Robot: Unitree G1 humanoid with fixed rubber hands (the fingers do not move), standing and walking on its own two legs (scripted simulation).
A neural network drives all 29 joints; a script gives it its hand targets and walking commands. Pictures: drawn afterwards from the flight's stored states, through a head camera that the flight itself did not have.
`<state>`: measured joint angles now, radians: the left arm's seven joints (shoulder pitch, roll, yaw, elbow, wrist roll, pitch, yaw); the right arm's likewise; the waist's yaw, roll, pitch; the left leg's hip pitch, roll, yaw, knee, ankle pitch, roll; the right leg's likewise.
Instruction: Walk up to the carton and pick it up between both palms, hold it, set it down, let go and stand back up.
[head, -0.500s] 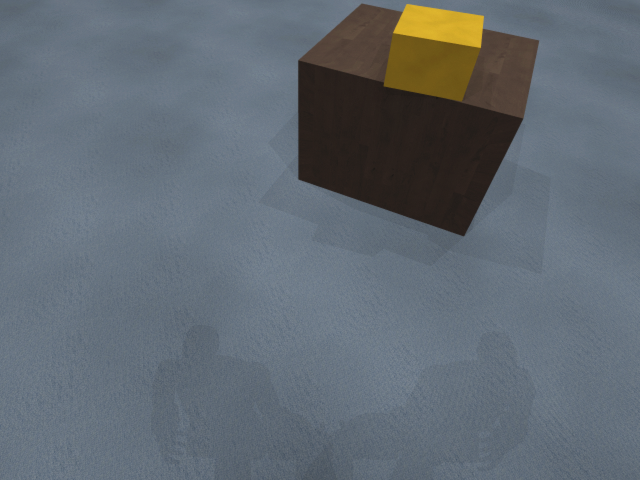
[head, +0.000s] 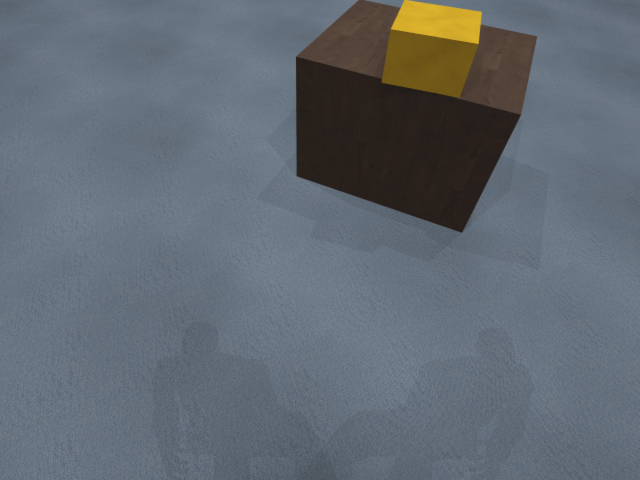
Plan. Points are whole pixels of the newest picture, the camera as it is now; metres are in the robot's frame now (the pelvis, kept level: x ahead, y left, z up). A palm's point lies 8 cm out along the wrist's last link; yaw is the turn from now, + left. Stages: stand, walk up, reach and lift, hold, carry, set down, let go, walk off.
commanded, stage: stand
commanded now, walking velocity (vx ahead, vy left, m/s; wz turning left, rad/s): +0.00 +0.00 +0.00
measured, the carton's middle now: (431, 47) +1.41 -0.36 -0.11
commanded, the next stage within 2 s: none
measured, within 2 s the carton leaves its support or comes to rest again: neither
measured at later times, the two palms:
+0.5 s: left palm out of the picture -0.01 +0.20 -0.15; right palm out of the picture -0.02 -0.20 -0.15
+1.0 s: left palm out of the picture -0.01 +0.20 -0.15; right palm out of the picture -0.02 -0.20 -0.15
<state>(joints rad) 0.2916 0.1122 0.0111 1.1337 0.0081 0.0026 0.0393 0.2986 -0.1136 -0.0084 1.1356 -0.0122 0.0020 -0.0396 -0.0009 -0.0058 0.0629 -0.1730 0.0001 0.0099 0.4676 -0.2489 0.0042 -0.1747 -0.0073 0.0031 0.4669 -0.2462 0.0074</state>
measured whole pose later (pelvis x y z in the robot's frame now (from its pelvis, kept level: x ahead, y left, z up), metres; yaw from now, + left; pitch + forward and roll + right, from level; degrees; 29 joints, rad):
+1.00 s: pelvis +0.01 +0.00 +0.00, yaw +0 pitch -2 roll +0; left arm 0.29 0.11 0.01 1.16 0.01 -0.01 0.04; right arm 0.31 -0.10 -0.01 1.16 -0.01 -0.01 -0.04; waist 0.00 0.00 0.05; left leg -0.16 0.00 0.01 0.46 -0.26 0.00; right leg -0.16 -0.01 0.00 0.46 -0.26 0.01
